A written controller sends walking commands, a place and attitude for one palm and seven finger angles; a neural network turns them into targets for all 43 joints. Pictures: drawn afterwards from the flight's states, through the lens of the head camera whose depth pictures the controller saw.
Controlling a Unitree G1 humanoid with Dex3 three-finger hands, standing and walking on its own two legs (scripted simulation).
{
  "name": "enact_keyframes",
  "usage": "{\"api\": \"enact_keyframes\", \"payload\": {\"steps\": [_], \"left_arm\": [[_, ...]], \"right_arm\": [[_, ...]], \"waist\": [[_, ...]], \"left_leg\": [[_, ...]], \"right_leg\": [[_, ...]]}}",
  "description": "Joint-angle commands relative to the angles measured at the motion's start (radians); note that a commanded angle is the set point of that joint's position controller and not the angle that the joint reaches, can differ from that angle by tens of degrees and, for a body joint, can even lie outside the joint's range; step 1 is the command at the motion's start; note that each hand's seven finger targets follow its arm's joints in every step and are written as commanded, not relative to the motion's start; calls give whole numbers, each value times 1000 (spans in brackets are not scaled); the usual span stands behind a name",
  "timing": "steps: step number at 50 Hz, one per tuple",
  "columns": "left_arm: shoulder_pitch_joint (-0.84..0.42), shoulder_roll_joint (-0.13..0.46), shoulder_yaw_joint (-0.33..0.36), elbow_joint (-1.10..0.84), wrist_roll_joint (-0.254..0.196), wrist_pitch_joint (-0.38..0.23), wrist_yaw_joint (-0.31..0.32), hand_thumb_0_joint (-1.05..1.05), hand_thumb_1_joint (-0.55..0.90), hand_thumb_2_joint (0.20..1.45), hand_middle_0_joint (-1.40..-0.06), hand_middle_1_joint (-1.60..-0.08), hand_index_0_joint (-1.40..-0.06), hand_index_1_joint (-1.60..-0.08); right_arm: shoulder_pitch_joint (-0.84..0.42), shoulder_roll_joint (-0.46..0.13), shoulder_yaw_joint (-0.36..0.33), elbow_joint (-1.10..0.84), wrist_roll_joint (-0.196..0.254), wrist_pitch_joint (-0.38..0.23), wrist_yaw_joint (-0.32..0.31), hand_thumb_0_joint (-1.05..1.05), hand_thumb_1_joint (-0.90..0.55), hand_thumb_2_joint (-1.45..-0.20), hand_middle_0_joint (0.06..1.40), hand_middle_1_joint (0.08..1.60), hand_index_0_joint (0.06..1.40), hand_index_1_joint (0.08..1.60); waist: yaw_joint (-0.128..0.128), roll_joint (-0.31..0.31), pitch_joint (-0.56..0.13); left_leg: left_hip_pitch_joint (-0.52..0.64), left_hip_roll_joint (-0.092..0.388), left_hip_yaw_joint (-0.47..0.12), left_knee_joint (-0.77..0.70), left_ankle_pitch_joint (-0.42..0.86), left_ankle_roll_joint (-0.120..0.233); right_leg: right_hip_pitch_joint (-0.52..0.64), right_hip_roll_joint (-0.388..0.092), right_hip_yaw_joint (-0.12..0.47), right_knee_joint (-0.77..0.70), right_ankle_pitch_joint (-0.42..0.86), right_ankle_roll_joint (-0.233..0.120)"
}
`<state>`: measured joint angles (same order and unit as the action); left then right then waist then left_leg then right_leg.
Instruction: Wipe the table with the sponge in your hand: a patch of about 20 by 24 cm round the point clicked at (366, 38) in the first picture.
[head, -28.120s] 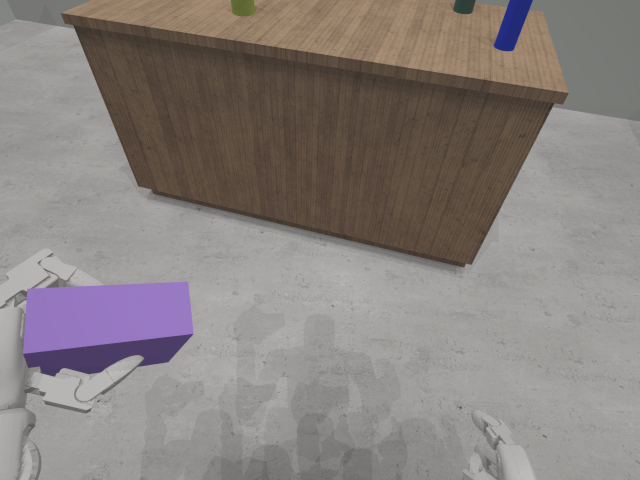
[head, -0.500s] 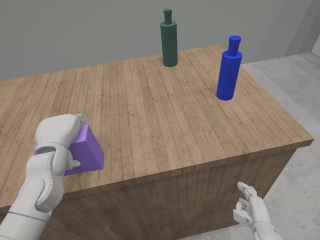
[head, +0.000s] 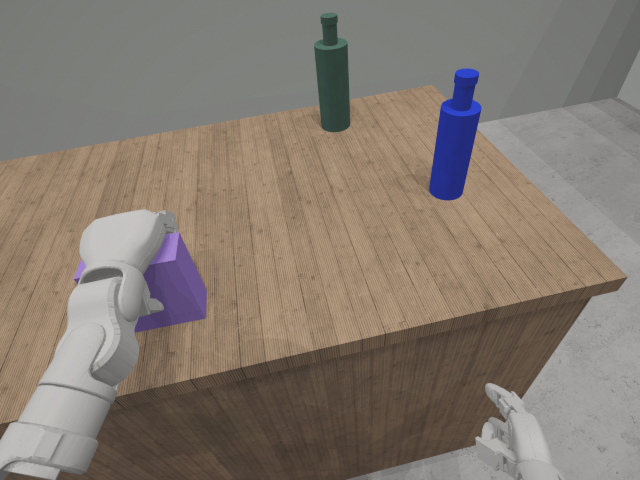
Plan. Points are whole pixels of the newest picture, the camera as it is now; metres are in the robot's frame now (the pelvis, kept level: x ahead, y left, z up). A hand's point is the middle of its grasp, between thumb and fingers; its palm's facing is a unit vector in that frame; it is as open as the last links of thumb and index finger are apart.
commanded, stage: wipe forward along the first lane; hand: left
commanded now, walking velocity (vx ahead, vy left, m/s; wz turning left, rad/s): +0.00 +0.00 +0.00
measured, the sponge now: (154, 295) +0.30 +0.28 +0.07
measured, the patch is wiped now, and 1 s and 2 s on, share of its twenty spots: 0.15 0.35 0.35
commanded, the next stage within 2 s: slide across to the middle lane in 0.90 s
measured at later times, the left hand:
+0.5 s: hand (149, 243) +0.36 +0.30 +0.12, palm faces -0.07 -0.01 -1.00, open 9.5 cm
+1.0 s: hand (152, 218) +0.41 +0.32 +0.12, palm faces -0.11 +0.01 -0.99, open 9.5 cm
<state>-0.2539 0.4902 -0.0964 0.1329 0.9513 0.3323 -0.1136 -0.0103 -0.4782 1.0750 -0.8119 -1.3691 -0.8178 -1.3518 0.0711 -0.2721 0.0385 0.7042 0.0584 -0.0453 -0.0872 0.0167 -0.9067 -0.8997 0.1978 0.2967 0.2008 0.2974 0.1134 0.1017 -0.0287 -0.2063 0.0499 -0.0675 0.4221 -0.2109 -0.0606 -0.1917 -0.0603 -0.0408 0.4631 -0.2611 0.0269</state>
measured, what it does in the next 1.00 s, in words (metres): stands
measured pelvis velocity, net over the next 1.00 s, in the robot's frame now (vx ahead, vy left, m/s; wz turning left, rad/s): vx -0.01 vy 0.01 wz -0.03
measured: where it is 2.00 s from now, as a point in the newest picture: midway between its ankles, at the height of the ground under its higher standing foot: outside the picture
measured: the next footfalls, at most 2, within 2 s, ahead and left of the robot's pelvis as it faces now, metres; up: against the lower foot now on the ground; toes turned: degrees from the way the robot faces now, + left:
none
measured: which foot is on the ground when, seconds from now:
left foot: down 0.00-1.00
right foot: down 0.00-1.00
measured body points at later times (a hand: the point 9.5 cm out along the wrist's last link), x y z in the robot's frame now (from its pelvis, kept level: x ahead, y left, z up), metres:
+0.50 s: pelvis -0.01 +0.00 +0.00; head +0.00 -0.04 +0.45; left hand +0.35 +0.29 +0.18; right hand +0.16 -0.25 -0.12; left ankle +0.01 +0.17 -0.74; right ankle -0.01 -0.14 -0.74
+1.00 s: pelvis -0.01 +0.01 +0.00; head +0.02 -0.02 +0.45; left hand +0.41 +0.31 +0.17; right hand +0.09 -0.27 -0.13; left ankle +0.01 +0.17 -0.74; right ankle -0.01 -0.14 -0.74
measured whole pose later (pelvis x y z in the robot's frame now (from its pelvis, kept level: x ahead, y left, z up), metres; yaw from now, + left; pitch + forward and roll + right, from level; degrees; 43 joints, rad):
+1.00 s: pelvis -0.01 +0.01 +0.00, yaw -2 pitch +6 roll +0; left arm -0.67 0.61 0.02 0.81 1.02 0.09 -0.06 0.02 -0.53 1.14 -0.83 -1.35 -0.83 -1.37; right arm 0.26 -0.30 -0.02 0.75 0.07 0.02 -0.08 0.01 -0.91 -0.90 0.20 0.30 0.20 0.30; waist 0.00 0.07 -0.07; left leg -0.36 0.06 -0.04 0.46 -0.21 -0.04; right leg -0.34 -0.05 -0.01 0.46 -0.23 0.03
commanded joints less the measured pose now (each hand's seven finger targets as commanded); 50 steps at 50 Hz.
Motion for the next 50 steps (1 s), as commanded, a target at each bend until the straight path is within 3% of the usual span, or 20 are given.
{"api": "enact_keyframes", "payload": {"steps": [1, 2, 4, 7, 9, 12, 14, 15, 16, 17, 19, 22, 24, 27, 29, 32, 39, 42, 49, 50], "left_arm": [[-358, 230, 116, -25, 40, -5, 37, 0, 100, 1300, -1200, -1600, -1200, -1600], [-361, 201, 91, -21, 37, -10, 32, 0, 100, 1300, -1200, -1600, -1200, -1600], [-345, 255, 139, -20, 45, -16, 32, 0, 100, 1300, -1200, -1600, -1200, -1600], [-377, 218, 103, 35, 44, -29, 25, 0, 100, 1300, -1200, -1600, -1200, -1600], [-353, 284, 167, 49, 45, -38, 29, 0, 100, 1300, -1200, -1600, -1200, -1600], [-366, 244, 135, 75, 45, -59, 30, 0, 100, 1300, -1200, -1600, -1200, -1600], [-392, 295, 171, 104, 51, -69, 36, 0, 100, 1300, -1200, -1600, -1200, -1600], [-414, 258, 135, 127, 53, -70, 37, 0, 100, 1300, -1200, -1600, -1200, -1600], [-425, 289, 158, 172, 60, -73, 40, 0, 100, 1300, -1200, -1600, -1200, -1600], [-441, 264, 133, 187, 61, -78, 38, 0, 100, 1300, -1200, -1600, -1200, -1600], [-465, 307, 162, 208, 66, -86, 43, 0, 100, 1300, -1200, -1600, -1200, -1600], [-518, 288, 126, 292, 74, -99, 42, 0, 100, 1300, -1200, -1600, -1200, -1600], [-562, 345, 164, 304, 77, -114, 46, 0, 100, 1300, -1200, -1600, -1200, -1600], [-578, 324, 146, 359, 79, -133, 51, 0, 100, 1300, -1200, -1600, -1200, -1600], [-608, 370, 178, 377, 79, -148, 55, 0, 100, 1300, -1200, -1600, -1200, -1600], [-620, 355, 165, 434, 86, -168, 65, 0, 100, 1300, -1200, -1600, -1200, -1600], [-699, 434, 214, 503, 91, -209, 88, 0, 100, 1300, -1200, -1600, -1200, -1600], [-692, 388, 174, 529, 101, -209, 97, 0, 100, 1300, -1200, -1600, -1200, -1600], [-749, 427, 202, 577, 107, -222, 113, 0, 100, 1300, -1200, -1600, -1200, -1600], [-746, 389, 169, 588, 106, -224, 114, 0, 100, 1300, -1200, -1600, -1200, -1600]], "right_arm": [[-142, -103, -40, -151, 0, -46, -11, 0, -900, -900, 200, 300, 200, 300], [-143, -103, -41, -153, 0, -42, -10, 0, -900, -900, 200, 300, 200, 300], [-143, -111, -43, -163, 0, -41, -9, 0, -900, -900, 200, 300, 200, 300], [-114, -112, -47, -154, 1, -30, -7, 0, -900, -900, 200, 300, 200, 300], [-108, -122, -52, -157, 0, -29, -8, 0, -900, -900, 200, 300, 200, 300], [-88, -118, -55, -156, -1, -22, -7, 0, -900, -900, 200, 300, 200, 300], [-77, -128, -59, -148, 1, -21, -10, 0, -900, -900, 200, 300, 200, 300], [-62, -124, -58, -149, 0, -20, -11, 0, -900, -900, 200, 300, 200, 300], [-50, -129, -61, -133, 2, -16, -13, 0, -900, -900, 200, 300, 200, 300], [-48, -130, -63, -132, 3, -13, -13, 0, -900, -900, 200, 300, 200, 300], [-37, -138, -66, -125, 3, -12, -14, 0, -900, -900, 200, 300, 200, 300], [-5, -139, -68, -116, 6, -7, -16, 0, -900, -900, 200, 300, 200, 300], [3, -146, -71, -112, 8, -6, -18, 0, -900, -900, 200, 300, 200, 300], [32, -144, -78, -112, 8, -3, -18, 0, -900, -900, 200, 300, 200, 300], [39, -149, -79, -109, 8, -1, -19, 0, -900, -900, 200, 300, 200, 300], [71, -149, -86, -101, 8, 3, -15, 0, -900, -900, 200, 300, 200, 300], [107, -161, -93, -84, 9, 15, -12, 0, -900, -900, 200, 300, 200, 300], [122, -159, -100, -84, 10, 22, -5, 0, -900, -900, 200, 300, 200, 300], [146, -166, -105, -71, 9, 29, -1, 0, -900, -900, 200, 300, 200, 300], [152, -163, -106, -73, 10, 30, 1, 0, -900, -900, 200, 300, 200, 300]], "waist": [[-36, -127, -180], [-37, -121, -172], [-25, -103, -193], [-46, -125, -182], [-34, -122, -182], [-45, -130, -178], [-48, -128, -159], [-56, -124, -161], [-61, -157, -141], [-67, -151, -139], [-64, -120, -141], [-79, -136, -148], [-77, -109, -169], [-85, -142, -205], [-87, -118, -197], [-95, -133, -199], [-101, -108, -221], [-107, -110, -243], [-116, -124, -268], [-122, -119, -264]], "left_leg": [[66, -91, 93, -25, 156, 81], [64, -92, 91, -24, 161, 81], [70, -91, 90, -20, 164, 83], [53, -91, 94, -16, 166, 82], [52, -89, 92, -11, 166, 85], [37, -92, 95, -11, 165, 86], [32, -88, 93, -16, 135, 87], [23, -95, 97, -15, 131, 89], [15, -90, 94, -15, 121, 88], [10, -91, 95, -17, 115, 87], [9, -90, 95, -19, 96, 87], [-14, -93, 96, -18, 70, 87], [-11, -93, 93, -20, 65, 87], [-15, -90, 97, -9, 84, 92], [-25, -90, 93, -14, 64, 92], [-36, -86, 94, -7, 66, 96], [-61, -84, 95, -8, 84, 97], [-52, -83, 101, 3, 97, 101], [-61, -80, 92, 1, 125, 103], [-53, -79, 97, 7, 124, 103]], "right_leg": [[4, 70, -45, -87, 135, -70], [4, 71, -46, -88, 146, -71], [15, 72, -35, -81, 153, -76], [4, 71, -47, -83, 167, -70], [10, 73, -34, -80, 174, -74], [3, 72, -44, -81, 177, -69], [-19, 74, -35, -89, 135, -72], [-24, 74, -39, -92, 126, -72], [-40, 76, -41, -93, 115, -70], [-47, 75, -38, -96, 111, -69], [-57, 76, -31, -97, 87, -73], [-68, 75, -31, -100, 65, -69], [-65, 75, -22, -99, 60, -74], [-56, 72, -25, -92, 89, -68], [-66, 74, -20, -97, 68, -71], [-79, 74, -20, -94, 75, -68], [-73, 75, -11, -91, 98, -71], [-76, 74, -13, -84, 118, -68], [-73, 79, -14, -81, 147, -73], [-83, 78, -17, -77, 146, -71]]}}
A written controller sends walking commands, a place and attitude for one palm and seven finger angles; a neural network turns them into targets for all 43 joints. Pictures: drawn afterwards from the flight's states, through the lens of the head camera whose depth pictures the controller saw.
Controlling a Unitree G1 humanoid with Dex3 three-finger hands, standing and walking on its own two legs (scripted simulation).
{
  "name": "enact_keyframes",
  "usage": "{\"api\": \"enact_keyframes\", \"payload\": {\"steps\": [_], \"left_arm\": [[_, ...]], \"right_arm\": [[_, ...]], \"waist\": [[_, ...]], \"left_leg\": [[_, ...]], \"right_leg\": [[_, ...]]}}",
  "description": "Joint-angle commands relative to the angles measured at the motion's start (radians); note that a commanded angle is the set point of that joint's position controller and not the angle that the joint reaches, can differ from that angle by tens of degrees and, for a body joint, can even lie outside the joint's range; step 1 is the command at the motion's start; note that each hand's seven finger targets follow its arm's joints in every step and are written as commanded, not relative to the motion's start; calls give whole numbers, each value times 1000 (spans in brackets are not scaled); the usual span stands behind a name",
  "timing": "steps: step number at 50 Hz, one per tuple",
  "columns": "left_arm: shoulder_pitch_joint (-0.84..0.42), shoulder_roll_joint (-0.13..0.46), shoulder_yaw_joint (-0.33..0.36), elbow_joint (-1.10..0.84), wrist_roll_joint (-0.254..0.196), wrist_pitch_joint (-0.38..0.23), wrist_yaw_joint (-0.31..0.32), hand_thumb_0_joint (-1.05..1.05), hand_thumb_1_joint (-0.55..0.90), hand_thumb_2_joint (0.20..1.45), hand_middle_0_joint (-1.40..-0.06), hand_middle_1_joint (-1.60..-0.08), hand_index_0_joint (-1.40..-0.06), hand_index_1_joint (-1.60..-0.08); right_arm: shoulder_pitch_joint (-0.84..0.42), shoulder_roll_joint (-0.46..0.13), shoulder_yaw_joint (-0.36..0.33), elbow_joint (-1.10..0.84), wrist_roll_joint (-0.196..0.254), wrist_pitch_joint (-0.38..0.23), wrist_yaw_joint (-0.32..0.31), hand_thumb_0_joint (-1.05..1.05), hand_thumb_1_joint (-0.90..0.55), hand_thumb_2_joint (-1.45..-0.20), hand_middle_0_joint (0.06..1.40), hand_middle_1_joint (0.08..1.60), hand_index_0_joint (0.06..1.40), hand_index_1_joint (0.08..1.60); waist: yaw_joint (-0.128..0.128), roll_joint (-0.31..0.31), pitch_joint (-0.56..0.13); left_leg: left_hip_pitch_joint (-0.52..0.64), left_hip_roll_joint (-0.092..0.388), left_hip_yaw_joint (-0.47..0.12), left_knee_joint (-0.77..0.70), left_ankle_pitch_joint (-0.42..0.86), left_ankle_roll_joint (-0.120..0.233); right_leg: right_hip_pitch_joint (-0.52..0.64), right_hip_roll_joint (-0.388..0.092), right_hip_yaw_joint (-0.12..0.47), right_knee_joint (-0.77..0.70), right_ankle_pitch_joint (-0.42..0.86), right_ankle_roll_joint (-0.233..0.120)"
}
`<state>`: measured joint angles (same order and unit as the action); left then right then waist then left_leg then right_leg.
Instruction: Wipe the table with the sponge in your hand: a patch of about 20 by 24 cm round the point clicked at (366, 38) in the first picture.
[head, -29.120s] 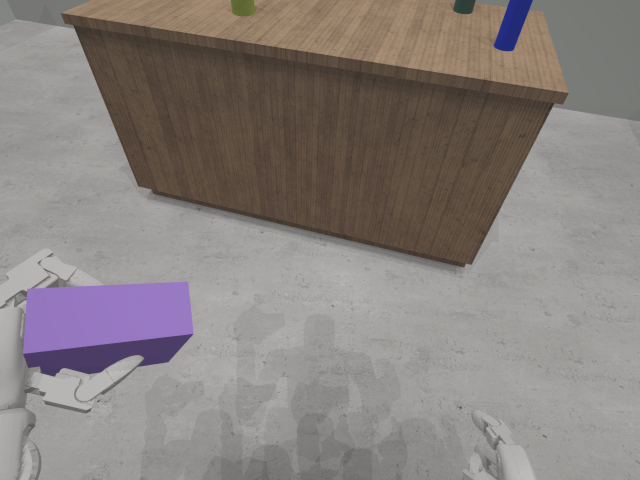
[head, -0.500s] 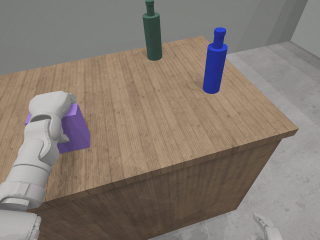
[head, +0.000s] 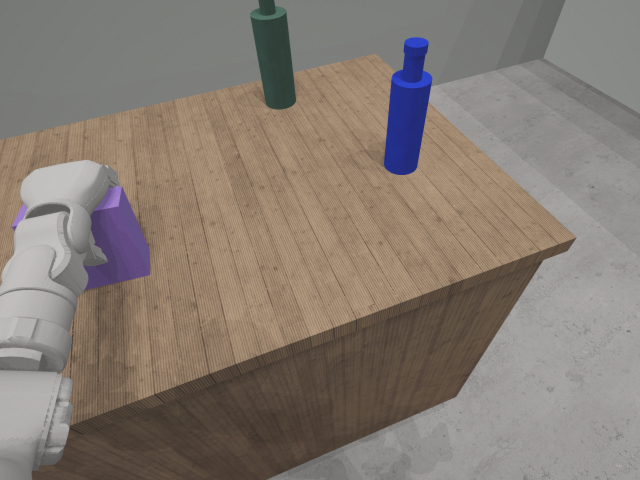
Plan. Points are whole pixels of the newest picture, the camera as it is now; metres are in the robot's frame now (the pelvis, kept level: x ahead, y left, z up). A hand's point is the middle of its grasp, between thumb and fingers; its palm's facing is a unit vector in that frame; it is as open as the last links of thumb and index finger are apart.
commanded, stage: slide across to the middle lane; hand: left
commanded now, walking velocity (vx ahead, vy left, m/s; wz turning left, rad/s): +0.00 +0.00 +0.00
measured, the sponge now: (96, 252) +0.39 +0.33 +0.08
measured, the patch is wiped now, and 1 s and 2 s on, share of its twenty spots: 0.35 0.35 0.55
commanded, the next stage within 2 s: wipe back along the middle lane in 0.64 s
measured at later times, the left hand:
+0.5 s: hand (136, 201) +0.44 +0.27 +0.12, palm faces -0.01 -0.04 -1.00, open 9.6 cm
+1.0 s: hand (149, 207) +0.42 +0.25 +0.12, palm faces +0.01 -0.05 -1.00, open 9.5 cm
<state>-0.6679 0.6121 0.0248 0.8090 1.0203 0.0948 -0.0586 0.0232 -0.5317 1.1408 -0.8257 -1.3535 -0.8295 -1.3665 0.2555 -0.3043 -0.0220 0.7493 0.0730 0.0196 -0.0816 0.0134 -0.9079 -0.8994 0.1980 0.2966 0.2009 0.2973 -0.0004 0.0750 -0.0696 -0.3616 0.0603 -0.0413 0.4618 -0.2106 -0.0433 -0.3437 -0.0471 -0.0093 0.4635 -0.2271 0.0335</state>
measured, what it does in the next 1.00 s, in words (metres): stands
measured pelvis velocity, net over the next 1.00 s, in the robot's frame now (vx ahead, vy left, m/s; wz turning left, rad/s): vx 0.04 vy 0.01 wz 0.01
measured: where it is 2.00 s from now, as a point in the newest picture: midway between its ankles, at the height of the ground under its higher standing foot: outside the picture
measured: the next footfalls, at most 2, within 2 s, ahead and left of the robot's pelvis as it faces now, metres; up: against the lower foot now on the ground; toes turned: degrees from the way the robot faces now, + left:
none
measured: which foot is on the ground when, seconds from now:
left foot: down 0.00-1.00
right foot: down 0.00-1.00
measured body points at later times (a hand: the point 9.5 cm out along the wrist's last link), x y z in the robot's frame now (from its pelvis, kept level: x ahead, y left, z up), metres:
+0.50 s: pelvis +0.02 +0.02 +0.00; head +0.04 -0.01 +0.45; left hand +0.43 +0.27 +0.18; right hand +0.19 -0.22 -0.11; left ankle +0.01 +0.16 -0.74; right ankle +0.00 -0.14 -0.74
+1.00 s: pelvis +0.04 +0.01 +0.00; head +0.05 -0.03 +0.45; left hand +0.42 +0.25 +0.18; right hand +0.24 -0.23 -0.11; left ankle +0.01 +0.16 -0.74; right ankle +0.00 -0.14 -0.74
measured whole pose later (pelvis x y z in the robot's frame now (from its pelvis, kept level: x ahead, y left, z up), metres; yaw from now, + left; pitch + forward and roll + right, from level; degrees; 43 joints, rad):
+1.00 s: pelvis +0.04 +0.01 +0.00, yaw +1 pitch +5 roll +0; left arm -0.51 0.41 -0.17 0.36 0.98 0.41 -0.06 0.00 -0.48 1.12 -0.77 -1.41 -0.78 -1.42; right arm 0.12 -0.28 0.01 0.68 0.07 0.03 -0.04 0.01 -0.91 -0.90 0.20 0.30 0.20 0.30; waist 0.05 0.09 -0.09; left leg -0.27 0.04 -0.04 0.45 -0.27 -0.04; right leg -0.24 -0.07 -0.02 0.45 -0.29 0.05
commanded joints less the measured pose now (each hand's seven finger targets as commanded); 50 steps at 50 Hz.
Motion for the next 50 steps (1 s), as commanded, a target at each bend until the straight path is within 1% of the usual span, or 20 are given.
{"api": "enact_keyframes", "payload": {"steps": [1, 4, 7, 9, 13, 14, 15, 18, 21, 23, 24, 25, 28, 29, 33, 35, 37, 44, 45, 50], "left_arm": [[-335, 241, 32, -108, 29, 14, 62, 0, 100, 1300, -1200, -1600, -1200, -1600], [-381, 207, 8, -215, 18, 9, 69, 0, 100, 1300, -1200, -1600, -1200, -1600], [-407, 158, -26, -219, -12, 31, 81, 0, 100, 1300, -1200, -1600, -1200, -1600], [-425, 156, -15, -265, -47, 40, 82, 0, 100, 1300, -1200, -1600, -1200, -1600], [-498, 113, -73, -269, -42, 86, 88, 0, 100, 1300, -1200, -1600, -1200, -1600], [-502, 130, -58, -291, -39, 95, 86, 0, 100, 1300, -1200, -1600, -1200, -1600], [-525, 115, -78, -312, -31, 104, 87, 0, 100, 1300, -1200, -1600, -1200, -1600], [-504, 78, -99, -352, -29, 142, 83, 0, 100, 1300, -1200, -1600, -1200, -1600], [-499, 130, -43, -376, -21, 169, 93, 0, 100, 1300, -1200, -1600, -1200, -1600], [-452, 110, -45, -375, -13, 200, 99, 0, 100, 1300, -1200, -1600, -1200, -1600], [-444, 146, -11, -377, -14, 215, 102, 0, 100, 1300, -1200, -1600, -1200, -1600], [-467, 115, -42, -373, -6, 229, 105, 0, 100, 1300, -1200, -1600, -1200, -1600], [-435, 88, -51, -387, -1, 270, 107, 0, 100, 1300, -1200, -1600, -1200, -1600], [-420, 123, -14, -397, -11, 279, 104, 0, 100, 1300, -1200, -1600, -1200, -1600], [-454, 33, -106, -430, -12, 308, 70, 0, 100, 1300, -1200, -1600, -1200, -1600], [-470, 35, -113, -463, -10, 314, 52, 0, 100, 1300, -1200, -1600, -1200, -1600], [-489, 20, -134, -443, -5, 323, 34, 0, 100, 1300, -1200, -1600, -1200, -1600], [-238, 4, -89, -570, -31, 304, 6, 0, 100, 1300, -1200, -1600, -1200, -1600], [-206, -30, -116, -593, -35, 306, 4, 0, 100, 1300, -1200, -1600, -1200, -1600], [-125, -44, -111, -660, -48, 340, 20, 0, 100, 1300, -1200, -1600, -1200, -1600]], "right_arm": [[-41, -127, -46, -121, -4, -34, -2, 0, -900, -900, 200, 300, 200, 300], [-58, -114, -50, -135, -3, -43, -1, 0, -900, -900, 200, 300, 200, 300], [-69, -110, -47, -126, 3, -47, 0, 0, -900, -900, 200, 300, 200, 300], [-94, -107, -42, -134, 7, -57, -4, 0, -900, -900, 200, 300, 200, 300], [-108, -101, -34, -121, 11, -69, -2, 0, -900, -900, 200, 300, 200, 300], [-119, -99, -30, -128, 9, -74, -4, 0, -900, -900, 200, 300, 200, 300], [-116, -96, -30, -129, 8, -76, -2, 0, -900, -900, 200, 300, 200, 300], [-140, -86, -24, -145, 6, -80, 6, 0, -900, -900, 200, 300, 200, 300], [-154, -85, -18, -153, -2, -82, 9, 0, -900, -900, 200, 300, 200, 300], [-175, -81, -13, -159, -4, -76, 15, 0, -900, -900, 200, 300, 200, 300], [-184, -88, -10, -159, -5, -73, 16, 0, -900, -900, 200, 300, 200, 300], [-190, -82, -6, -162, -6, -71, 20, 0, -900, -900, 200, 300, 200, 300], [-208, -77, -6, -170, -9, -66, 28, 0, -900, -900, 200, 300, 200, 300], [-216, -83, -6, -170, -9, -64, 27, 0, -900, -900, 200, 300, 200, 300], [-228, -75, -3, -179, -7, -61, 29, 0, -900, -900, 200, 300, 200, 300], [-228, -77, -5, -183, -7, -61, 26, 0, -900, -900, 200, 300, 200, 300], [-224, -76, -2, -174, -5, -58, 25, 0, -900, -900, 200, 300, 200, 300], [-246, -74, -5, -212, -13, -44, 35, 0, -900, -900, 200, 300, 200, 300], [-250, -69, -2, -225, -14, -44, 39, 0, -900, -900, 200, 300, 200, 300], [-293, -70, 1, -231, -9, -35, 48, 0, -900, -900, 200, 300, 200, 300]], "waist": [[-7, -92, -221], [-2, -33, -277], [-18, -66, -239], [-8, -70, -256], [-20, -47, -249], [-4, -25, -266], [-9, -3, -296], [5, 1, -323], [24, -23, -346], [35, -42, -347], [48, -21, -345], [39, -17, -329], [49, -42, -360], [57, -44, -375], [32, -75, -376], [29, -65, -396], [17, -65, -366], [64, -71, -402], [65, -82, -388], [74, -107, -324]], "left_leg": [[108, -87, 72, -34, 116, 86], [156, -86, 65, -39, 165, 86], [166, -82, 66, -39, 139, 86], [175, -84, 60, -52, 141, 85], [197, -86, 58, -57, 113, 81], [199, -89, 55, -61, 147, 79], [223, -89, 56, -53, 174, 77], [243, -89, 57, -40, 242, 74], [244, -88, 51, -37, 299, 71], [238, -88, 59, -34, 329, 68], [229, -88, 57, -41, 343, 63], [226, -88, 60, -38, 348, 62], [234, -88, 71, -22, 394, 64], [236, -88, 66, -23, 411, 62], [248, -92, 77, -5, 423, 70], [270, -95, 74, 6, 453, 74], [265, -96, 75, 11, 433, 74], [275, -93, 68, 28, 549, 74], [273, -94, 72, 32, 558, 78], [244, -94, 76, 17, 466, 73]], "right_leg": [[66, 64, -49, -80, 106, -75], [82, 67, -49, -80, 132, -85], [59, 68, -55, -89, 116, -78], [80, 67, -55, -95, 117, -78], [59, 66, -59, -91, 93, -76], [82, 68, -60, -91, 115, -84], [91, 68, -61, -83, 135, -86], [119, 68, -69, -73, 191, -89], [157, 68, -75, -61, 242, -92], [170, 67, -78, -53, 279, -90], [186, 65, -76, -53, 289, -93], [176, 65, -81, -48, 289, -92], [203, 62, -79, -33, 363, -89], [220, 61, -80, -31, 379, -90], [211, 59, -83, -22, 430, -81], [216, 62, -83, -19, 448, -83], [191, 62, -85, -19, 443, -83], [265, 55, -85, 8, 553, -80], [262, 55, -87, 9, 564, -77], [240, 59, -91, 1, 494, -76]]}}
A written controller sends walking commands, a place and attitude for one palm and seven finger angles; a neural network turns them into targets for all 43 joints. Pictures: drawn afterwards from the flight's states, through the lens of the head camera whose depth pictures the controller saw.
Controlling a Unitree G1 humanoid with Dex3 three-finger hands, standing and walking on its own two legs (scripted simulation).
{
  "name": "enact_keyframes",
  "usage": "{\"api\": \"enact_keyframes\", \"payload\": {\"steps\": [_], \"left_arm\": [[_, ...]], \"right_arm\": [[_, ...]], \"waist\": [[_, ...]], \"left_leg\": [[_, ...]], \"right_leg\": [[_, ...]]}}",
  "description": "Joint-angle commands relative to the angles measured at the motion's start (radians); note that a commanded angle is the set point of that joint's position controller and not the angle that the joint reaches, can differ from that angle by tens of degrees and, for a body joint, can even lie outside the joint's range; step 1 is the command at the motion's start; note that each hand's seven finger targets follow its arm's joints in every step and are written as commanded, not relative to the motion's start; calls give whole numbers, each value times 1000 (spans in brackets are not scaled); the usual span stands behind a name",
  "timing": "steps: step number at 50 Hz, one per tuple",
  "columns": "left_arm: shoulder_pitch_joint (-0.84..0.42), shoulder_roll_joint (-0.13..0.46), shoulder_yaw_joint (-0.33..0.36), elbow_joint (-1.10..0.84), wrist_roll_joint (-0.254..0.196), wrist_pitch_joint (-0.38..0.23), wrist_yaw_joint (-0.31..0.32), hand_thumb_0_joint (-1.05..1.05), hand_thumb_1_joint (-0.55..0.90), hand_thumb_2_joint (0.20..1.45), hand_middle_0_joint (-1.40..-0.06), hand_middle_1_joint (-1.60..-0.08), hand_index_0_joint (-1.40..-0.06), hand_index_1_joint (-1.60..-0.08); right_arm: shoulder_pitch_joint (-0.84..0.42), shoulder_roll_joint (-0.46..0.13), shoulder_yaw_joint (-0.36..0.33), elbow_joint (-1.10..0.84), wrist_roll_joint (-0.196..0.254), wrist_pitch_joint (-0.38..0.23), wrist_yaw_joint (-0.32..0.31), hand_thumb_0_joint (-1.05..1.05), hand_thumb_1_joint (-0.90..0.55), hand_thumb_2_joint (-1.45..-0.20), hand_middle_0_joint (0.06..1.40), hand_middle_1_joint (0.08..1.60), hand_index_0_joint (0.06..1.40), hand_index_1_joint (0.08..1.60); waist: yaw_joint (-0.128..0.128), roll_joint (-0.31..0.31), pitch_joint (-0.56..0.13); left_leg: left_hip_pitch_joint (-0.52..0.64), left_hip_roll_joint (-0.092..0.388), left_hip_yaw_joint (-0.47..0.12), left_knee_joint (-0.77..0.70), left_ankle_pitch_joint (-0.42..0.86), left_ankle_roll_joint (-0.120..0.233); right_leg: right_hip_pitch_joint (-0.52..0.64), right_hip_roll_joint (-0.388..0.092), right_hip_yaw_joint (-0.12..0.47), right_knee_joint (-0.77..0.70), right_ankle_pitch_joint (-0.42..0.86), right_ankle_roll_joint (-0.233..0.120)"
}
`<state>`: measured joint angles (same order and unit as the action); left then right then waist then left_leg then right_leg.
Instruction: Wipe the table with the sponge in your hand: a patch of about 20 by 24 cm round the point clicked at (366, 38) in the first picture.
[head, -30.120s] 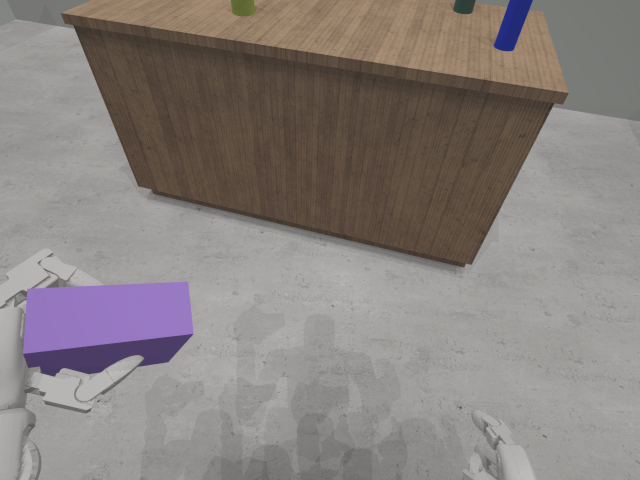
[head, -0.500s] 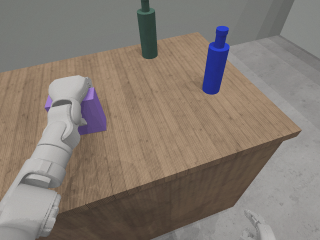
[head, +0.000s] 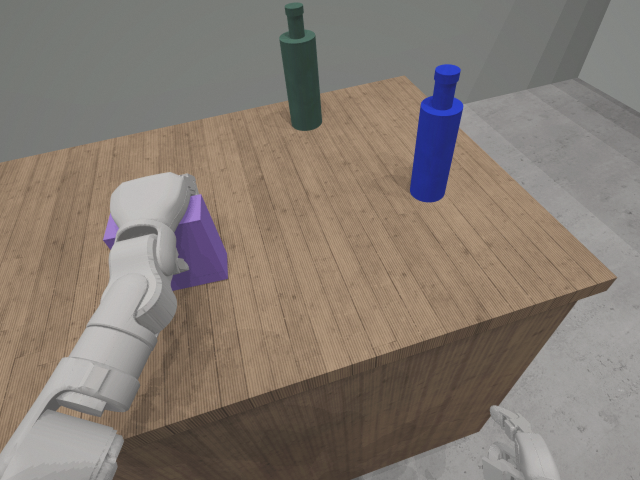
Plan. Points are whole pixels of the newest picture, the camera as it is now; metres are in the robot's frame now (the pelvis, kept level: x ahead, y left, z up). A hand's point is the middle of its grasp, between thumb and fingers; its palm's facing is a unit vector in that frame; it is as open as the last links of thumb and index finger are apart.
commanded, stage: wipe back along the middle lane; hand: left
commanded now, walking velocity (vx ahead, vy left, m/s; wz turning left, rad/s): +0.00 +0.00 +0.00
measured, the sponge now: (178, 257) +0.38 +0.24 +0.08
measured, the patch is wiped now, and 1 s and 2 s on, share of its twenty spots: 0.35 0.55 0.65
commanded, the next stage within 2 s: slide across to the third lane in 1.36 s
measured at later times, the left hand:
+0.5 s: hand (170, 259) +0.34 +0.22 +0.12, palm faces +0.06 -0.05 -1.00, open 9.5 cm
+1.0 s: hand (172, 287) +0.30 +0.20 +0.12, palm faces +0.13 -0.13 -0.98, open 9.5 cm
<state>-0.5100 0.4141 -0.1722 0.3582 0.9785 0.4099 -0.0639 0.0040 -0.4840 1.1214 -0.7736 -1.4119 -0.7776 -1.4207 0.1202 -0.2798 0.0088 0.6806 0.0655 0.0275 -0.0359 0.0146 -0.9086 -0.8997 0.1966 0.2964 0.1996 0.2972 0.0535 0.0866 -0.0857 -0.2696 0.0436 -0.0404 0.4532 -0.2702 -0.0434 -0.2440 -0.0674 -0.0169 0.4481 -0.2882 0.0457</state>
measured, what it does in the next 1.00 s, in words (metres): stands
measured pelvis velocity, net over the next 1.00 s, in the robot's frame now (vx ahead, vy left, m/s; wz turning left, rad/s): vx -0.01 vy -0.01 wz -0.01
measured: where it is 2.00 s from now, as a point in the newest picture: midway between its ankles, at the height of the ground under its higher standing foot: outside the picture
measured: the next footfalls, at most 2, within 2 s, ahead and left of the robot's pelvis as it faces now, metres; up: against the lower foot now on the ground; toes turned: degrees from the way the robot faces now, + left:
none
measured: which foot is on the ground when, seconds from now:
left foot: down 0.00-1.00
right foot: down 0.00-1.00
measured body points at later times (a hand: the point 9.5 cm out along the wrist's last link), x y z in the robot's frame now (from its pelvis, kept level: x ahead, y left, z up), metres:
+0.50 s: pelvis -0.02 +0.00 +0.00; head -0.03 -0.05 +0.45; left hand +0.33 +0.22 +0.18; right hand +0.21 -0.22 -0.09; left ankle -0.03 +0.15 -0.74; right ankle -0.04 -0.15 -0.74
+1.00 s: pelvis -0.01 -0.01 -0.01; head -0.03 -0.05 +0.44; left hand +0.28 +0.20 +0.18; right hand +0.23 -0.22 -0.08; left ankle -0.03 +0.15 -0.74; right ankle -0.04 -0.15 -0.74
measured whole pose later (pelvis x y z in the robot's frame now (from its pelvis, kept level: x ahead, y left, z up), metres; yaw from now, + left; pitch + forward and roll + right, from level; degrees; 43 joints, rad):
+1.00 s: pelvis -0.01 -0.01 -0.01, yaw -1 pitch +1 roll +0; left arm -0.16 0.37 -0.25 -0.11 0.98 0.57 -0.04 0.04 -0.45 1.09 -0.69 -1.48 -0.76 -1.43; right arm 0.03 -0.28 0.03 0.65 0.08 0.09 0.01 0.02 -0.91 -0.90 0.20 0.30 0.19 0.30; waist 0.10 0.09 -0.09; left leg -0.22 0.05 -0.03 0.51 -0.30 -0.05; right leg -0.22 -0.06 0.00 0.53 -0.33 0.04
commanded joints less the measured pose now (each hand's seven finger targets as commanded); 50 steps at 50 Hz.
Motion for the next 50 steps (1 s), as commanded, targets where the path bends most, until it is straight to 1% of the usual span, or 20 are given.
{"api": "enact_keyframes", "payload": {"steps": [1, 4, 5, 11, 13, 14, 17, 19, 22, 24, 27, 32, 34, 35, 39, 40, 44, 45, 49, 50], "left_arm": [[-279, 161, 91, -201, -5, 35, 29, 0, 100, 1300, -1200, -1600, -1200, -1600], [-238, 184, 117, -229, -7, 67, 34, 0, 100, 1300, -1200, -1600, -1200, -1600], [-250, 125, 56, -231, -6, 77, 29, 0, 100, 1300, -1200, -1600, -1200, -1600], [-291, 90, -6, -176, 21, 101, 5, 0, 100, 1300, -1200, -1600, -1200, -1600], [-265, 68, -19, -188, 13, 90, -1, 0, 100, 1300, -1200, -1600, -1200, -1600], [-236, 122, 39, -200, 5, 80, 4, 0, 100, 1300, -1200, -1600, -1200, -1600], [-182, 58, 5, -190, -17, 70, 5, 0, 100, 1300, -1200, -1600, -1200, -1600], [-149, 101, 51, -202, -21, 70, 14, 0, 100, 1300, -1200, -1600, -1200, -1600], [-129, 24, -17, -203, -19, 82, 19, 0, 100, 1300, -1200, -1600, -1200, -1600], [-108, 63, 17, -228, -14, 90, 25, 0, 100, 1300, -1200, -1600, -1200, -1600], [-82, 7, -39, -263, -15, 109, 19, 0, 100, 1300, -1200, -1600, -1200, -1600], [-26, 19, -24, -293, -27, 137, 14, 0, 100, 1300, -1200, -1600, -1200, -1600], [28, 65, 21, -348, -26, 142, 12, 0, 100, 1300, -1200, -1600, -1200, -1600], [33, 3, -37, -385, -30, 143, 5, 0, 100, 1300, -1200, -1600, -1200, -1600], [128, 41, -1, -448, -26, 156, -3, 0, 100, 1300, -1200, -1600, -1200, -1600], [142, -21, -54, -487, -30, 159, -8, 0, 100, 1300, -1200, -1600, -1200, -1600], [200, 43, -2, -554, -29, 175, -7, 0, 100, 1300, -1200, -1600, -1200, -1600], [177, -13, -54, -570, -30, 179, -9, 0, 100, 1300, -1200, -1600, -1200, -1600], [217, 49, 2, -592, -25, 181, 2, 0, 100, 1300, -1200, -1600, -1200, -1600], [225, -5, -45, -621, -28, 180, 1, 0, 100, 1300, -1200, -1600, -1200, -1600]], "right_arm": [[-164, -93, -27, -155, 1, -42, 3, 0, -900, -900, 200, 300, 200, 300], [-201, -102, -27, -155, 3, -34, 1, 0, -900, -900, 200, 300, 200, 300], [-205, -92, -21, -162, 5, -35, 1, 0, -900, -900, 200, 300, 200, 300], [-224, -87, -12, -155, 14, -29, -4, 0, -900, -900, 200, 300, 200, 300], [-229, -85, -10, -161, 13, -28, -4, 0, -900, -900, 200, 300, 200, 300], [-228, -92, -15, -164, 9, -28, -5, 0, -900, -900, 200, 300, 200, 300], [-240, -81, -9, -169, 10, -28, -1, 0, -900, -900, 200, 300, 200, 300], [-248, -90, -10, -171, 9, -23, -1, 0, -900, -900, 200, 300, 200, 300], [-262, -81, -6, -173, 13, -22, 7, 0, -900, -900, 200, 300, 200, 300], [-267, -89, -12, -173, 12, -19, 10, 0, -900, -900, 200, 300, 200, 300], [-284, -80, -9, -185, 15, -17, 17, 0, -900, -900, 200, 300, 200, 300], [-296, -83, -9, -185, 15, -17, 20, 0, -900, -900, 200, 300, 200, 300], [-309, -92, -12, -191, 11, -13, 24, 0, -900, -900, 200, 300, 200, 300], [-310, -80, -8, -209, 12, -14, 29, 0, -900, -900, 200, 300, 200, 300], [-326, -84, -14, -211, 13, -7, 41, 0, -900, -900, 200, 300, 200, 300], [-330, -73, -8, -227, 14, -10, 47, 0, -900, -900, 200, 300, 200, 300], [-348, -78, -8, -224, 11, 1, 53, 0, -900, -900, 200, 300, 200, 300], [-343, -67, -3, -236, 13, 1, 53, 0, -900, -900, 200, 300, 200, 300], [-344, -76, -7, -227, 10, 5, 45, 0, -900, -900, 200, 300, 200, 300], [-340, -65, -4, -244, 12, 1, 48, 0, -900, -900, 200, 300, 200, 300]], "waist": [[18, -125, -287], [33, -122, -282], [25, -119, -277], [11, -105, -223], [15, -106, -237], [26, -109, -254], [24, -133, -222], [36, -137, -213], [29, -135, -168], [36, -122, -170], [37, -123, -183], [41, -149, -192], [57, -132, -209], [52, -132, -228], [59, -145, -200], [56, -136, -204], [61, -143, -179], [55, -143, -169], [62, -119, -156], [63, -123, -188]], "left_leg": [[141, -77, 78, 21, 501, 71], [137, -79, 77, 10, 471, 66], [138, -83, 79, 7, 446, 68], [133, -81, 68, -7, 322, 68], [140, -81, 66, -3, 325, 68], [142, -77, 64, -5, 322, 66], [128, -78, 73, 0, 321, 66], [116, -72, 69, -11, 305, 61], [107, -72, 70, -14, 287, 60], [110, -71, 70, -12, 282, 62], [114, -76, 73, -5, 293, 64], [113, -75, 79, 7, 309, 67], [113, -72, 75, 8, 324, 64], [120, -78, 79, 16, 349, 69], [110, -67, 78, 24, 355, 66], [113, -73, 82, 29, 371, 70], [102, -62, 80, 32, 371, 65], [99, -68, 83, 32, 364, 69], [100, -59, 77, 30, 338, 64], [106, -69, 81, 38, 351, 69]], "right_leg": [[133, 78, -84, 17, 544, -88], [147, 79, -82, 16, 516, -92], [131, 80, -85, 11, 482, -90], [66, 82, -83, -4, 317, -97], [74, 82, -82, -1, 331, -98], [95, 81, -78, 1, 326, -99], [86, 79, -83, 1, 349, -93], [94, 79, -79, -1, 327, -94], [63, 82, -86, -5, 294, -92], [68, 83, -79, -3, 286, -95], [77, 82, -81, 2, 303, -93], [91, 80, -77, 11, 346, -89], [116, 79, -72, 23, 366, -93], [123, 80, -79, 32, 392, -92], [120, 82, -73, 40, 408, -91], [120, 82, -80, 45, 427, -90], [119, 82, -70, 54, 441, -90], [105, 83, -79, 51, 424, -89], [96, 87, -62, 53, 385, -95], [107, 86, -69, 57, 395, -95]]}}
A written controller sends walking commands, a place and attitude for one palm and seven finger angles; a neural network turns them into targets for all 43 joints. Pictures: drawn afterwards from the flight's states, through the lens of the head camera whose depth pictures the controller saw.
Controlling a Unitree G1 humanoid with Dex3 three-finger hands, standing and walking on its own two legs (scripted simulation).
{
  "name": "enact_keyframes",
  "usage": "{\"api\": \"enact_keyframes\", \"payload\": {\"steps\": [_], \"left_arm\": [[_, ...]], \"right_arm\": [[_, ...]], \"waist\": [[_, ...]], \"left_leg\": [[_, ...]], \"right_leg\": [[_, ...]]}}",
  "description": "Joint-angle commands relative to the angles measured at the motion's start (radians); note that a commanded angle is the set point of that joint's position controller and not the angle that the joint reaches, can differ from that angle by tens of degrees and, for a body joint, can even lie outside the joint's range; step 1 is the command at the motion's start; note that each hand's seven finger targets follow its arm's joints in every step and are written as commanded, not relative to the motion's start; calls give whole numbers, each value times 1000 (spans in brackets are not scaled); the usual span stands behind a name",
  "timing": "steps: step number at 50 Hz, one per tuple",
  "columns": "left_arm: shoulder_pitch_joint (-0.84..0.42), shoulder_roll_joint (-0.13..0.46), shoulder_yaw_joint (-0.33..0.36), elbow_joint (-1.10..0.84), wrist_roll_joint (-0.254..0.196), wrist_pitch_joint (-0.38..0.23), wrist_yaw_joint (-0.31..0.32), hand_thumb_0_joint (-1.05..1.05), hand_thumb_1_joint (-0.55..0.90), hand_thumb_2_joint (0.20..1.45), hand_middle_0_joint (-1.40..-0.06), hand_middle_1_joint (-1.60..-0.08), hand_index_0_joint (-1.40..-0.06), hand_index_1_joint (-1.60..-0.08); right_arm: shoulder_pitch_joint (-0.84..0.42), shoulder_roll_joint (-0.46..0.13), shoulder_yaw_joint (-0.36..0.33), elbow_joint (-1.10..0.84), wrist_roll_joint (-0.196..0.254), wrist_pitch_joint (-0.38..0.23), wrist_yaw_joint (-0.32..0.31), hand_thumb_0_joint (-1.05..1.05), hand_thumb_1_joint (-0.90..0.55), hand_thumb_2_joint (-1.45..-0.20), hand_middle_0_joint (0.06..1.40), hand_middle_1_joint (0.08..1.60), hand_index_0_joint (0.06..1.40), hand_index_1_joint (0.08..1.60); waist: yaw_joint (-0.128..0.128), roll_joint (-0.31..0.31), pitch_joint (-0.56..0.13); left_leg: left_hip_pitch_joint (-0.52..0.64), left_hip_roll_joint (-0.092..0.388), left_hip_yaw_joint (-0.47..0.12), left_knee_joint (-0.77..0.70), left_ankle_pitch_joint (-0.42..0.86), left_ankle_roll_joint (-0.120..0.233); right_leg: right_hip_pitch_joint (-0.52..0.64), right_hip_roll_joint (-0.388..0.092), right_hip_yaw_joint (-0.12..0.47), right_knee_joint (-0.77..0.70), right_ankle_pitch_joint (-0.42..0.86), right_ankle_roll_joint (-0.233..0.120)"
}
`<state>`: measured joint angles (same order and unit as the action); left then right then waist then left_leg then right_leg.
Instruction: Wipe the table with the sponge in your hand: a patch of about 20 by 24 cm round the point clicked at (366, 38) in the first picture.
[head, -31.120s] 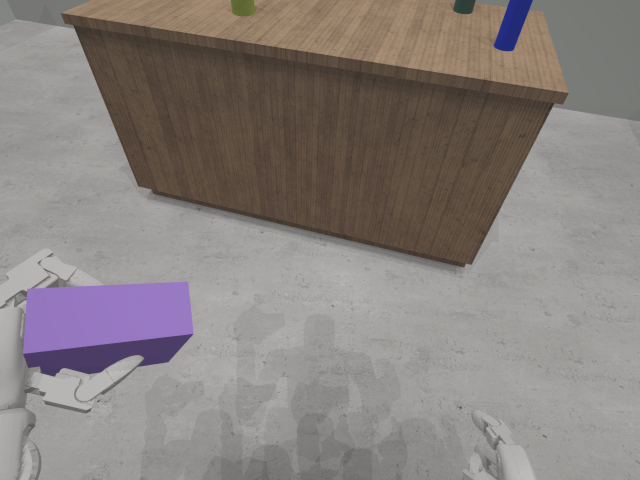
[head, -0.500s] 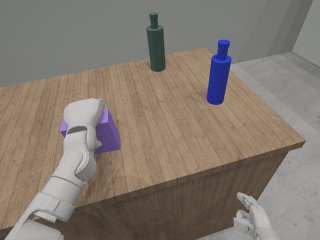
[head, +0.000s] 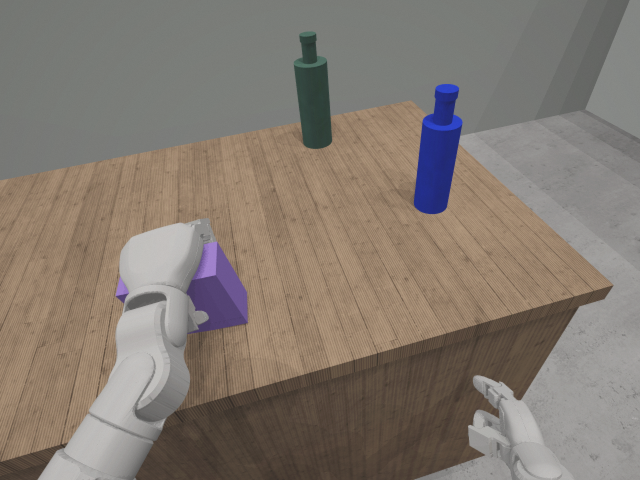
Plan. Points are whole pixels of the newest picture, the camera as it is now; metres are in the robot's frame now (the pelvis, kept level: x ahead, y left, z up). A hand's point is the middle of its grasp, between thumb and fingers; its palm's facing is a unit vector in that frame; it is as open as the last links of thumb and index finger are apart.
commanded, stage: wipe back along the middle lane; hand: left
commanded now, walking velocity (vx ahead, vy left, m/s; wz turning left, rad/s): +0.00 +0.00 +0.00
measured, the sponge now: (195, 301) +0.31 +0.22 +0.08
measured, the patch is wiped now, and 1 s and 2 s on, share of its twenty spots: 0.55 0.65 0.70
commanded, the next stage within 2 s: slide across to the third lane in 0.36 s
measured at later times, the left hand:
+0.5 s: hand (187, 308) +0.26 +0.19 +0.13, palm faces +0.19 -0.19 -0.96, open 9.5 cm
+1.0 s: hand (253, 300) +0.27 +0.11 +0.14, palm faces +0.13 -0.25 -0.96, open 9.5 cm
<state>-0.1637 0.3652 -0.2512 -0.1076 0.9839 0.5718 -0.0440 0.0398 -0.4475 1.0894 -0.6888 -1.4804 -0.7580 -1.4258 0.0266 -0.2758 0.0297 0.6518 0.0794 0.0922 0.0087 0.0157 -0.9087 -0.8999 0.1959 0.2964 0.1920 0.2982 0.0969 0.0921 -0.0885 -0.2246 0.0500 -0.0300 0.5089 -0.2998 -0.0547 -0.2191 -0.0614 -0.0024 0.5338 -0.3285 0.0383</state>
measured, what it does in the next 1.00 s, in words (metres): stands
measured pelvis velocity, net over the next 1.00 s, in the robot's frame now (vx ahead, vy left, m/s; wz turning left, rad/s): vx -0.03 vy -0.02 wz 0.00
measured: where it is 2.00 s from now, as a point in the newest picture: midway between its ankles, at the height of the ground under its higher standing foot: outside the picture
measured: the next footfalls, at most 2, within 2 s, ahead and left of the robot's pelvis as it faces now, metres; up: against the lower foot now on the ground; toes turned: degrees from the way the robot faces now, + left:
none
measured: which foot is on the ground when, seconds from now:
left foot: down 0.00-1.00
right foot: down 0.00-1.00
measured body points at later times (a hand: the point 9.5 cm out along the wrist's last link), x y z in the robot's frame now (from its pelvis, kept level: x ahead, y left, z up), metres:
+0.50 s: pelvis -0.01 -0.01 +0.00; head -0.04 -0.05 +0.44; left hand +0.25 +0.20 +0.18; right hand +0.24 -0.21 -0.08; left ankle -0.02 +0.16 -0.73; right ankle -0.03 -0.15 -0.73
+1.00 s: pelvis -0.03 -0.02 +0.00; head -0.06 -0.07 +0.45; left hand +0.26 +0.13 +0.19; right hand +0.23 -0.20 -0.07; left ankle -0.02 +0.16 -0.73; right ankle -0.03 -0.15 -0.73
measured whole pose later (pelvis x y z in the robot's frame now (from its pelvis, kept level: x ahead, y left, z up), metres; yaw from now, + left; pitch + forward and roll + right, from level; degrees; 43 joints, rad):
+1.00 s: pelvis -0.03 -0.02 +0.00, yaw +0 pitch -3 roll +1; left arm -0.19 0.30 -0.41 -0.19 0.90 0.52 -0.03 0.00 -0.48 1.09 -0.75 -1.42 -0.82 -1.36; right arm 0.00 -0.23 0.04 0.66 0.08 0.04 0.00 0.02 -0.91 -0.90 0.20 0.30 0.18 0.29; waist 0.12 0.11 -0.05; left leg -0.18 0.07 -0.04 0.46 -0.24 -0.07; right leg -0.19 -0.04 -0.02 0.53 -0.30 0.01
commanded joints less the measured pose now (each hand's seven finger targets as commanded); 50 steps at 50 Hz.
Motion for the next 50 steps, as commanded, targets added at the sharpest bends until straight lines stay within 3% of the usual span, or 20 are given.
{"api": "enact_keyframes", "payload": {"steps": [1, 4, 5, 9, 10, 14, 15, 18, 19, 22, 24, 27, 29, 32, 39, 40, 44, 45, 49, 50], "left_arm": [[-88, 56, 46, -143, -34, 19, -17, 0, 100, 1300, -1200, -1600, -1200, -1600], [-58, 120, 110, -171, -41, 20, -10, 0, 100, 1300, -1200, -1600, -1200, -1600], [-80, 49, 42, -191, -39, 20, -14, 0, 100, 1300, -1200, -1600, -1200, -1600], [-3, 85, 80, -223, -46, 16, -5, 0, 100, 1300, -1200, -1600, -1200, -1600], [6, 15, 20, -256, -54, 14, -9, 0, 100, 1300, -1200, -1600, -1200, -1600], [25, 69, 65, -266, -58, 8, 1, 0, 100, 1300, -1200, -1600, -1200, -1600], [2, 17, 14, -281, -57, 4, 1, 0, 100, 1300, -1200, -1600, -1200, -1600], [31, 25, 22, -275, -63, -1, 6, 0, 100, 1300, -1200, -1600, -1200, -1600], [32, 79, 73, -282, -59, -2, 14, 0, 100, 1300, -1200, -1600, -1200, -1600], [122, -12, 4, -282, -69, -5, 11, 0, 100, 1300, -1200, -1600, -1200, -1600], [36, 31, 23, -346, -66, -14, 18, 0, 100, 1300, -1200, -1600, -1200, -1600], [-1, -36, -48, -316, -72, -21, 22, 0, 100, 1300, -1200, -1600, -1200, -1600], [-67, 20, -11, -358, -67, -29, 32, 0, 100, 1300, -1200, -1600, -1200, -1600], [-89, -38, -66, -311, -66, -32, 30, 0, 100, 1300, -1200, -1600, -1200, -1600], [-203, 14, -37, -360, -64, -54, 43, 0, 100, 1300, -1200, -1600, -1200, -1600], [-228, -41, -86, -349, -66, -57, 41, 0, 100, 1300, -1200, -1600, -1200, -1600], [-306, 2, -54, -316, -72, -63, 50, 0, 100, 1300, -1200, -1600, -1200, -1600], [-348, -37, -88, -316, -76, -68, 51, 0, 100, 1300, -1200, -1600, -1200, -1600], [-399, 65, 3, -238, -65, -74, 68, 0, 100, 1300, -1200, -1600, -1200, -1600], [-400, -16, -54, -242, -70, -76, 66, 0, 100, 1300, -1200, -1600, -1200, -1600]], "right_arm": [[-246, -66, -25, -207, 0, -63, 4, 0, -900, -900, 200, 300, 200, 300], [-256, -79, -27, -204, -3, -55, -2, 0, -900, -900, 200, 300, 200, 300], [-254, -68, -21, -219, -2, -59, 0, 0, -900, -900, 200, 300, 200, 300], [-262, -72, -27, -217, -2, -55, 5, 0, -900, -900, 200, 300, 200, 300], [-258, -61, -23, -236, -1, -59, 8, 0, -900, -900, 200, 300, 200, 300], [-269, -69, -26, -226, -2, -57, 5, 0, -900, -900, 200, 300, 200, 300], [-261, -59, -21, -239, -1, -62, 5, 0, -900, -900, 200, 300, 200, 300], [-255, -60, -23, -228, 1, -59, 5, 0, -900, -900, 200, 300, 200, 300], [-262, -66, -27, -226, -2, -61, 1, 0, -900, -900, 200, 300, 200, 300], [-258, -57, -26, -233, 0, -60, 12, 0, -900, -900, 200, 300, 200, 300], [-273, -58, -25, -240, 1, -64, 10, 0, -900, -900, 200, 300, 200, 300], [-265, -48, -23, -234, 0, -75, 9, 0, -900, -900, 200, 300, 200, 300], [-276, -48, -23, -237, -1, -86, 3, 0, -900, -900, 200, 300, 200, 300], [-267, -42, -20, -223, -3, -93, 1, 0, -900, -900, 200, 300, 200, 300], [-292, -37, -20, -215, -3, -112, 2, 0, -900, -900, 200, 300, 200, 300], [-282, -26, -14, -220, -6, -119, 4, 0, -900, -900, 200, 300, 200, 300], [-292, -33, -17, -199, -2, -116, 1, 0, -900, -900, 200, 300, 200, 300], [-280, -24, -12, -208, -4, -121, -2, 0, -900, -900, 200, 300, 200, 300], [-272, -39, -17, -177, -9, -108, -12, 0, -900, -900, 200, 300, 200, 300], [-273, -22, -12, -195, -8, -109, -8, 0, -900, -900, 200, 300, 200, 300]], "waist": [[18, -143, -168], [26, -133, -157], [17, -132, -173], [25, -111, -150], [22, -110, -167], [21, -140, -118], [15, -135, -138], [16, -146, -120], [22, -142, -118], [21, -141, -109], [15, -122, -114], [7, -126, -104], [11, -117, -114], [7, -137, -107], [16, -100, -149], [15, -123, -155], [6, -128, -111], [7, -130, -136], [9, -129, -127], [13, -123, -163]], "left_leg": [[59, -68, 68, -20, 382, 78], [46, -62, 65, -24, 349, 75], [51, -70, 71, -20, 355, 78], [46, -60, 64, -21, 344, 73], [52, -67, 69, -17, 349, 79], [38, -55, 62, -28, 292, 76], [44, -62, 66, -23, 299, 80], [43, -58, 64, -26, 291, 79], [42, -53, 62, -26, 276, 77], [42, -57, 64, -24, 298, 77], [47, -53, 64, -25, 273, 76], [57, -55, 57, -33, 270, 78], [65, -52, 54, -33, 259, 79], [76, -58, 57, -38, 268, 81], [106, -58, 57, -57, 266, 73], [105, -66, 60, -57, 273, 77], [109, -55, 59, -75, 229, 70], [114, -64, 65, -76, 229, 76], [121, -57, 69, -89, 216, 66], [127, -65, 75, -87, 242, 70]], "right_leg": [[75, 79, -83, -29, 435, -84], [77, 82, -68, -30, 405, -86], [73, 81, -79, -29, 402, -86], [67, 85, -69, -26, 388, -89], [68, 84, -80, -26, 387, -86], [43, 87, -67, -39, 323, -83], [41, 87, -77, -37, 319, -84], [40, 85, -70, -43, 325, -79], [39, 88, -61, -41, 303, -84], [42, 88, -73, -42, 332, -81], [34, 88, -59, -41, 294, -84], [20, 89, -74, -54, 279, -84], [23, 88, -59, -51, 264, -88], [19, 87, -70, -67, 271, -85], [48, 85, -55, -75, 246, -91], [47, 86, -69, -77, 248, -91], [23, 85, -55, -102, 186, -90], [30, 84, -61, -112, 183, -89], [34, 82, -39, -127, 167, -93], [54, 84, -50, -122, 198, -95]]}}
